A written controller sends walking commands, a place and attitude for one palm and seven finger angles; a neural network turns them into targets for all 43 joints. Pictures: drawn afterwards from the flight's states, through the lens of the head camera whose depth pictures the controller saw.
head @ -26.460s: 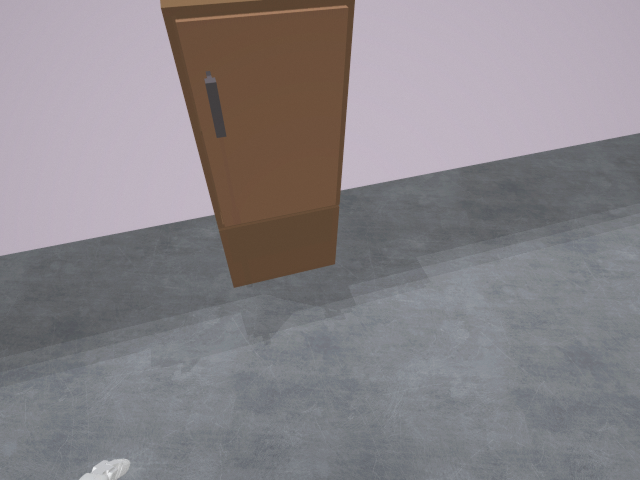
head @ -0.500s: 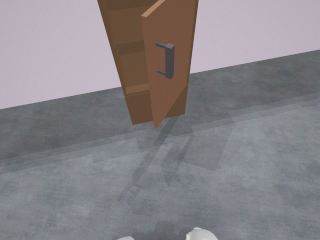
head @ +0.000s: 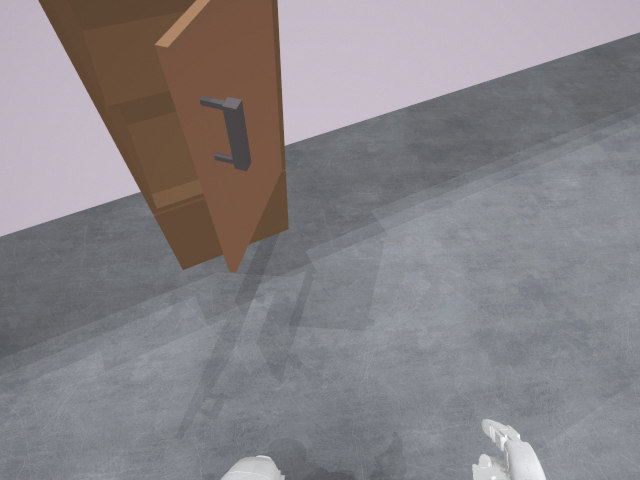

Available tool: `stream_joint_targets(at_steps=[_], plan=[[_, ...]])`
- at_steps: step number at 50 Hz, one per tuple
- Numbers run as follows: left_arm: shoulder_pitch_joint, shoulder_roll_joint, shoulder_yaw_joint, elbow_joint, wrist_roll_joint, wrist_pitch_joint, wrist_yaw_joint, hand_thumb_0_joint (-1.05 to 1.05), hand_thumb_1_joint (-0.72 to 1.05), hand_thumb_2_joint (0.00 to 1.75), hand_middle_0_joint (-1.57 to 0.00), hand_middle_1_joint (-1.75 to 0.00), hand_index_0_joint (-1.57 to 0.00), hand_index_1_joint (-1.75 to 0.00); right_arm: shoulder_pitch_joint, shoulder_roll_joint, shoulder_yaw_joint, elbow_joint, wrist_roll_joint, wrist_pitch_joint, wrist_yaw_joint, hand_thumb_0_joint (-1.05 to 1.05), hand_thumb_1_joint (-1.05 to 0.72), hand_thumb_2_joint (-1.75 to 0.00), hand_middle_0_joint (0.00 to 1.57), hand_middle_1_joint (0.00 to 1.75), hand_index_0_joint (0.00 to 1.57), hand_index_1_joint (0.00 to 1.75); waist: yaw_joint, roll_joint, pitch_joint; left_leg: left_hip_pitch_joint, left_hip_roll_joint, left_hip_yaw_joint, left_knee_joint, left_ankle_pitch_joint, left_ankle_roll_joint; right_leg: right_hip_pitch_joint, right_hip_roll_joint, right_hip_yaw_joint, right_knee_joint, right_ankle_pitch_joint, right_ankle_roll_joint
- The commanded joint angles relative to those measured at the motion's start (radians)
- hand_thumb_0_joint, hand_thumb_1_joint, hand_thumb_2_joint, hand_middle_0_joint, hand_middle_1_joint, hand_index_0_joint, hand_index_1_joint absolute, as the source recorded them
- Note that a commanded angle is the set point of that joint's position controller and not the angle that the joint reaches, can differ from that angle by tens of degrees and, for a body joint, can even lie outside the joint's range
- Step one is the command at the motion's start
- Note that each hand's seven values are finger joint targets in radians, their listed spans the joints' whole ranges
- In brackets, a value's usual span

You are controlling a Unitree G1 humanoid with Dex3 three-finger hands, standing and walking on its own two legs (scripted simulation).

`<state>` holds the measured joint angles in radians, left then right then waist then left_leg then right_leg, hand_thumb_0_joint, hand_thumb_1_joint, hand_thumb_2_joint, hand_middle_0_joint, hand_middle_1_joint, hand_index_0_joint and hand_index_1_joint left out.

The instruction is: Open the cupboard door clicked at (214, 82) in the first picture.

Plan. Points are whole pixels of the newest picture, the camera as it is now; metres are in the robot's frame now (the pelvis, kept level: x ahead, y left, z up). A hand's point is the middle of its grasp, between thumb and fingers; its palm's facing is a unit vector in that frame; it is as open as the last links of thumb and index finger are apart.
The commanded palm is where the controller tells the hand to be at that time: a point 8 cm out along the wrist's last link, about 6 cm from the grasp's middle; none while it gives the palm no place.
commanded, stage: walk to a spot facing it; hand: left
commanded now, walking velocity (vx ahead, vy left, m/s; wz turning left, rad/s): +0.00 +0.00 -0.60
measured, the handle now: (226, 134) +0.60 +0.22 +0.01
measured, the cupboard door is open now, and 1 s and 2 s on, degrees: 48 48 48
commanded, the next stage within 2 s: none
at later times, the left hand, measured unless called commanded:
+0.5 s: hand (236, 403) +0.22 +0.15 -0.16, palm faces -0.36 -0.89 -0.28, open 7.4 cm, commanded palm none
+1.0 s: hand (254, 364) +0.28 +0.14 -0.19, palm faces -0.51 -0.84 -0.17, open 7.4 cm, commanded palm none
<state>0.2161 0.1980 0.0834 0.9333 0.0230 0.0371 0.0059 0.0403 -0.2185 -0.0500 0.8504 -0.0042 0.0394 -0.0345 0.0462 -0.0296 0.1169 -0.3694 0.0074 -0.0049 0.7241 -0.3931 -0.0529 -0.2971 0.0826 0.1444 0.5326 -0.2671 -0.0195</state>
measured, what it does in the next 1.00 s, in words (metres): walks ahead, turning right: left foot, then right foot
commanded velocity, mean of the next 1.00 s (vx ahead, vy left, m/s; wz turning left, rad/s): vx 0.20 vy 0.00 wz -0.58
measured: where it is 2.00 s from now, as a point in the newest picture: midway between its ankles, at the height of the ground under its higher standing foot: (437, 375)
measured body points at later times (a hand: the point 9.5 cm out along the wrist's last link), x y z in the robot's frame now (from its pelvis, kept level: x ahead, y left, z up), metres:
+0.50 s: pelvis +0.02 -0.01 -0.01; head +0.07 -0.05 +0.43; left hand +0.24 +0.19 -0.14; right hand -0.07 -0.26 -0.17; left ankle +0.00 +0.12 -0.72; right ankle -0.02 -0.10 -0.74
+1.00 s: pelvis +0.18 -0.03 -0.01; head +0.24 -0.03 +0.44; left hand +0.31 +0.18 -0.17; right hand +0.15 -0.31 -0.12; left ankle +0.26 +0.03 -0.73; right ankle +0.00 -0.08 -0.66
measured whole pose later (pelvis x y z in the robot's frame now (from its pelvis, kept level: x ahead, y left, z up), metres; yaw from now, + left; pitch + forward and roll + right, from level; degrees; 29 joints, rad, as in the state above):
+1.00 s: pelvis +0.18 -0.03 -0.01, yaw -37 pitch +1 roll -1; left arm 0.32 0.23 0.09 1.03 0.02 0.00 -0.03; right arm 0.14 -0.19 -0.02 0.84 -0.04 -0.06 -0.01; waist 0.04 -0.05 0.09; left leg -0.36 0.06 0.12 0.64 -0.29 0.04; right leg -0.31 0.03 0.07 1.06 -0.48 -0.02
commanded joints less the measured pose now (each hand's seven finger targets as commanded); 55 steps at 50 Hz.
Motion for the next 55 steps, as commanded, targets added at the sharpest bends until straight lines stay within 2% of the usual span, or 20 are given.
stream_joint_targets(at_steps=[1, 2, 3, 8, 18, 21, 22, 23, 24, 25, 30, 39, 42, 44, 45, 46, 47, 50, 52, 55], plan=[[-0.020, 0.121, 0.034, -0.112, -0.020, -0.010, 0.000, 0.00, 0.90, 0.90, -0.20, -0.30, -0.20, -0.30, 0.203, -0.203, -0.041, -0.020, -0.011, -0.051, -0.018, 0.00, -0.90, -0.90, 0.20, 0.30, 0.20, 0.30, -0.096, 0.232, -0.243, 0.434, 0.292, -0.279, -0.417, 0.261, 0.098, -0.220, -0.032, 0.075, 0.171, 0.023, -0.001], [-0.029, 0.115, 0.024, -0.122, -0.012, -0.014, -0.008, 0.00, 0.90, 0.90, -0.20, -0.30, -0.20, -0.30, 0.214, -0.257, -0.053, -0.040, -0.013, -0.041, -0.019, 0.00, -0.90, -0.90, 0.20, 0.30, 0.20, 0.30, -0.092, 0.357, -0.220, 0.404, 0.482, -0.412, -0.435, 0.444, 0.199, -0.290, -0.012, -0.070, 0.397, -0.377, 0.053], [-0.049, 0.140, 0.027, -0.122, -0.004, -0.007, -0.013, 0.00, 0.90, 0.90, -0.20, -0.30, -0.20, -0.30, 0.194, -0.241, -0.042, -0.053, -0.026, -0.031, -0.021, 0.00, -0.90, -0.90, 0.20, 0.30, 0.20, 0.30, -0.092, 0.248, -0.164, 0.289, 0.493, -0.375, -0.425, 0.466, 0.255, -0.279, -0.055, -0.049, 0.549, -0.368, 0.058], [-0.019, 0.123, 0.028, -0.087, -0.001, 0.006, -0.039, 0.00, 0.90, 0.90, -0.20, -0.30, -0.20, -0.30, 0.137, -0.148, -0.012, -0.078, -0.023, -0.041, -0.020, 0.00, -0.90, -0.90, 0.20, 0.30, 0.20, 0.30, -0.034, 0.168, -0.139, 0.299, 0.291, -0.015, -0.351, 0.704, 0.170, -0.293, -0.099, -0.121, 0.693, -0.159, 0.092], [-0.158, 0.089, -0.005, -0.129, -0.003, -0.004, -0.047, 0.00, 0.90, 0.90, -0.20, -0.30, -0.20, -0.30, 0.292, -0.191, -0.037, -0.004, -0.027, -0.039, -0.003, 0.00, -0.90, -0.90, 0.20, 0.30, 0.20, 0.30, -0.100, 0.249, -0.162, 0.374, 0.333, 0.108, -0.271, 0.789, 0.161, -0.133, -0.100, -0.242, 0.211, -0.157, 0.054], [-0.049, 0.114, 0.002, -0.098, -0.004, -0.013, -0.041, 0.00, 0.90, 0.90, -0.20, -0.30, -0.20, -0.30, 0.257, -0.206, -0.041, -0.010, -0.020, -0.035, 0.005, 0.00, -0.90, -0.90, 0.20, 0.30, 0.20, 0.30, -0.031, 0.187, -0.211, 0.287, 0.327, 0.157, -0.156, 0.640, 0.105, 0.092, -0.078, -0.261, -0.012, -0.009, 0.016], [0.051, 0.163, 0.014, -0.070, 0.001, -0.021, -0.036, 0.00, 0.90, 0.90, -0.20, -0.30, -0.20, -0.30, 0.236, -0.191, -0.039, -0.023, -0.010, -0.035, 0.015, 0.00, -0.90, -0.90, 0.20, 0.30, 0.20, 0.30, 0.026, 0.069, -0.247, 0.135, 0.289, 0.199, -0.011, 0.475, 0.066, 0.299, -0.130, -0.190, -0.114, 0.063, -0.021], [0.154, 0.290, 0.043, -0.041, 0.010, -0.032, -0.021, 0.00, 0.90, 0.90, -0.20, -0.30, -0.20, -0.30, 0.175, -0.101, -0.015, -0.069, -0.001, -0.035, 0.025, 0.00, -0.90, -0.90, 0.20, 0.30, 0.20, 0.30, 0.089, -0.284, -0.251, -0.190, 0.132, 0.264, 0.252, -0.140, 0.005, 0.485, -0.410, 0.235, -0.212, 0.154, -0.135], [0.172, 0.336, 0.049, -0.029, -0.009, -0.026, -0.004, 0.00, 0.90, 0.90, -0.20, -0.30, -0.20, -0.30, 0.122, -0.128, -0.011, -0.094, -0.012, -0.021, 0.021, 0.00, -0.90, -0.90, 0.20, 0.30, 0.20, 0.30, 0.097, -0.298, -0.215, -0.332, 0.080, 0.109, 0.410, -0.330, -0.006, 0.447, -0.495, 0.369, -0.241, 0.149, -0.213], [0.134, 0.300, 0.043, -0.045, -0.011, -0.029, 0.006, 0.00, 0.90, 0.90, -0.20, -0.30, -0.20, -0.30, 0.105, -0.138, -0.015, -0.091, -0.011, -0.021, 0.025, 0.00, -0.90, -0.90, 0.20, 0.30, 0.20, 0.30, 0.076, -0.195, -0.132, -0.387, 0.113, 0.023, 0.453, -0.223, 0.005, 0.393, -0.471, 0.308, -0.266, -0.003, -0.228], [0.010, 0.201, 0.021, -0.084, -0.009, -0.061, -0.001, 0.00, 0.90, 0.90, -0.20, -0.30, -0.20, -0.30, 0.137, -0.114, -0.030, -0.021, -0.022, -0.025, 0.042, 0.00, -0.90, -0.90, 0.20, 0.30, 0.20, 0.30, -0.029, -0.095, -0.079, -0.262, 0.114, 0.029, 0.389, 0.050, -0.032, 0.199, -0.296, 0.131, -0.280, 0.063, -0.159], [0.086, 0.208, 0.031, -0.044, -0.001, -0.087, -0.017, 0.00, 0.90, 0.90, -0.20, -0.30, -0.20, -0.30, 0.018, -0.088, -0.030, -0.081, -0.015, -0.066, 0.048, 0.00, -0.90, -0.90, 0.20, 0.30, 0.20, 0.30, -0.005, -0.104, -0.039, -0.249, 0.068, 0.032, 0.107, 0.095, -0.028, 0.219, -0.288, 0.180, -0.278, 0.084, -0.186], [0.075, 0.202, 0.034, -0.034, 0.004, -0.084, -0.015, 0.00, 0.90, 0.90, -0.20, -0.30, -0.20, -0.30, 0.033, -0.081, -0.028, -0.082, -0.010, -0.084, 0.043, 0.00, -0.90, -0.90, 0.20, 0.30, 0.20, 0.30, -0.019, -0.118, -0.060, -0.080, 0.033, 0.044, -0.047, 0.070, -0.010, 0.166, -0.284, 0.198, -0.211, 0.171, -0.171], [0.017, 0.192, 0.036, -0.046, -0.007, -0.083, -0.016, 0.00, 0.90, 0.90, -0.20, -0.30, -0.20, -0.30, 0.205, -0.117, -0.035, -0.024, -0.013, -0.099, 0.027, 0.00, -0.90, -0.90, 0.20, 0.30, 0.20, 0.30, -0.109, -0.055, -0.109, 0.242, 0.000, 0.072, -0.229, 0.163, 0.005, 0.015, -0.209, 0.128, -0.074, 0.224, -0.119], [0.020, 0.148, 0.029, -0.051, -0.013, -0.085, -0.021, 0.00, 0.90, 0.90, -0.20, -0.30, -0.20, -0.30, 0.359, -0.189, -0.050, 0.022, -0.021, -0.106, 0.012, 0.00, -0.90, -0.90, 0.20, 0.30, 0.20, 0.30, -0.172, 0.079, -0.216, 0.490, 0.113, -0.039, -0.282, 0.100, 0.036, -0.106, -0.128, 0.065, 0.134, 0.181, -0.076], [0.068, 0.078, 0.015, -0.062, -0.024, -0.085, -0.033, 0.00, 0.90, 0.90, -0.20, -0.30, -0.20, -0.30, 0.491, -0.313, -0.076, 0.042, -0.043, -0.114, 0.007, 0.00, -0.90, -0.90, 0.20, 0.30, 0.20, 0.30, -0.203, 0.412, -0.334, 0.670, 0.459, -0.451, -0.380, 0.005, 0.145, -0.324, 0.008, -0.116, 0.520, -0.285, -0.008], [0.011, 0.106, 0.008, -0.078, -0.013, -0.089, -0.032, 0.00, 0.90, 0.90, -0.20, -0.30, -0.20, -0.30, 0.503, -0.304, -0.063, 0.034, -0.035, -0.096, 0.003, 0.00, -0.90, -0.90, 0.20, 0.30, 0.20, 0.30, -0.205, 0.318, -0.298, 0.597, 0.529, -0.554, -0.456, -0.030, 0.207, -0.387, -0.047, -0.057, 0.693, -0.314, -0.013], [-0.039, 0.097, 0.018, -0.050, 0.007, -0.081, -0.052, 0.00, 0.90, 0.90, -0.20, -0.30, -0.20, -0.30, 0.308, -0.148, -0.018, -0.009, -0.034, -0.104, 0.009, 0.00, -0.90, -0.90, 0.20, 0.30, 0.20, 0.30, -0.100, 0.165, -0.060, 0.268, 0.401, -0.261, -0.491, 0.150, 0.153, -0.388, -0.162, -0.085, 0.830, -0.071, 0.011], [0.012, 0.059, 0.006, -0.028, 0.010, -0.059, -0.063, 0.00, 0.90, 0.90, -0.20, -0.30, -0.20, -0.30, 0.286, -0.106, 0.000, 0.007, -0.025, -0.115, 0.005, 0.00, -0.90, -0.90, 0.20, 0.30, 0.20, 0.30, -0.054, 0.179, -0.069, 0.249, 0.328, -0.057, -0.470, 0.333, 0.099, -0.350, -0.171, -0.114, 0.804, 0.007, 0.024], [0.010, 0.033, -0.002, -0.028, 0.009, -0.041, -0.061, 0.00, 0.90, 0.90, -0.20, -0.30, -0.20, -0.30, 0.349, -0.087, 0.006, 0.042, -0.019, -0.125, 0.003, 0.00, -0.90, -0.90, 0.20, 0.30, 0.20, 0.30, -0.049, 0.169, -0.115, 0.312, 0.302, 0.070, -0.457, 0.530, 0.101, -0.391, -0.159, -0.138, 0.775, 0.055, 0.030]])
